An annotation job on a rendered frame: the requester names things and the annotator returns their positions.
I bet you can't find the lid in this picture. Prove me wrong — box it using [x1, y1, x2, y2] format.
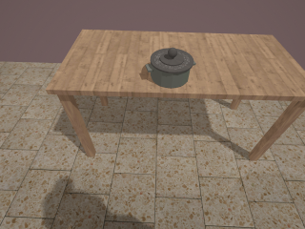
[150, 48, 194, 73]

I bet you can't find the pot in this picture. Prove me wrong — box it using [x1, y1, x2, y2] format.
[145, 62, 196, 89]

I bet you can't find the table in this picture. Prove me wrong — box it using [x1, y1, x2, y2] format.
[46, 30, 305, 161]

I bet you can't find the knob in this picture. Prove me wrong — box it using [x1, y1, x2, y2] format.
[168, 47, 178, 58]

